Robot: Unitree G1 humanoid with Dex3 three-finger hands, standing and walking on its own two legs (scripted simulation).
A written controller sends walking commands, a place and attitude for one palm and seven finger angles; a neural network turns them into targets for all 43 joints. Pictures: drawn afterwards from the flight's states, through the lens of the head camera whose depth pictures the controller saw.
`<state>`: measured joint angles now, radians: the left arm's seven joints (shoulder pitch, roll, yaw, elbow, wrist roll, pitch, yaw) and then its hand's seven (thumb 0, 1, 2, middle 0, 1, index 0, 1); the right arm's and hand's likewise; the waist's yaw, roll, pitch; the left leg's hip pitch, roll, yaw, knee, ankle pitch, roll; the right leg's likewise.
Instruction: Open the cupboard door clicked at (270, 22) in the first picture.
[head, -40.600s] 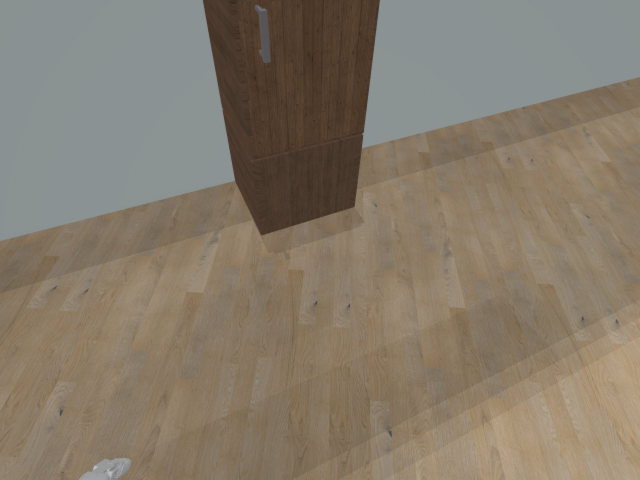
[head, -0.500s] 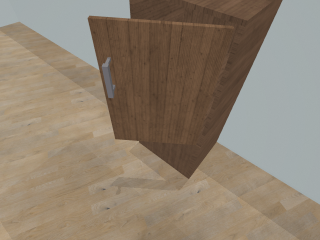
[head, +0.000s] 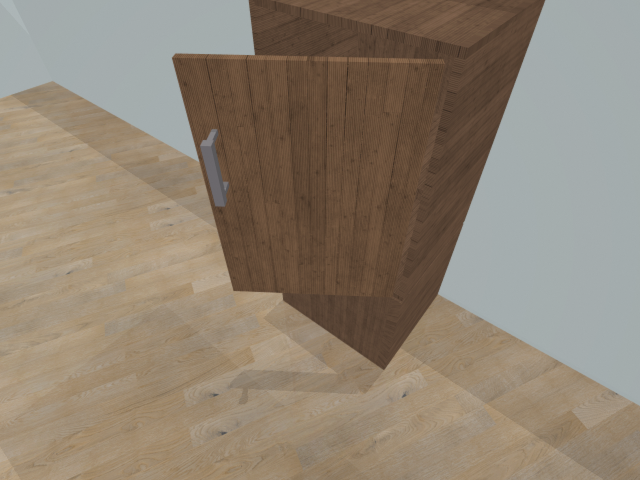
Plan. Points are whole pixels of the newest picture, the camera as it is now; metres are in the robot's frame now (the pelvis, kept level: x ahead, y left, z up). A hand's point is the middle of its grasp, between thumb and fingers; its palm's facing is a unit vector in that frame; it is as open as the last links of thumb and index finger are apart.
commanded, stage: look again from close up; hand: left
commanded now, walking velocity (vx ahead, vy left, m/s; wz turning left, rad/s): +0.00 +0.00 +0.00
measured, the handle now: (217, 168) +0.61 +0.22 +0.07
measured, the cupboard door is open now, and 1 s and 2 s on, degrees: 36 36 36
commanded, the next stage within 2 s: shuffle to correct the standing spot in 0.14 s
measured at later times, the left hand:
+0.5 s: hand out of the picture -0.04 +0.15 -0.18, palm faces +0.08 -0.99 -0.14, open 7.3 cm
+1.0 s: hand out of the picture +0.04 +0.22 -0.20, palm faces +0.10 -0.98 -0.15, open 7.3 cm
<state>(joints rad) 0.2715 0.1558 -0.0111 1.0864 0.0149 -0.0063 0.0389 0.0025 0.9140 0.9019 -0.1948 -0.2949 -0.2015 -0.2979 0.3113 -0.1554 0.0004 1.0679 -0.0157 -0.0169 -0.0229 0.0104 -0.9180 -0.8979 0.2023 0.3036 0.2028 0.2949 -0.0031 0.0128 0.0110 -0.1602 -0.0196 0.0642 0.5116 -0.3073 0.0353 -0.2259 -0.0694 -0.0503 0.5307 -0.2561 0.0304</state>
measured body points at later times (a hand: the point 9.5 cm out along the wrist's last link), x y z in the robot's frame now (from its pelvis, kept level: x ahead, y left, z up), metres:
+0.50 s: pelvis +0.00 -0.01 +0.00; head -0.01 +0.01 +0.45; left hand -0.04 +0.20 -0.17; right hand -0.03 -0.23 -0.15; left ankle -0.01 +0.09 -0.73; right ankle +0.02 -0.14 -0.73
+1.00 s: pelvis +0.07 +0.06 -0.01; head +0.08 +0.09 +0.44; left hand +0.04 +0.28 -0.18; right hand +0.11 -0.17 -0.15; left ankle +0.11 +0.15 -0.74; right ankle +0.03 -0.09 -0.72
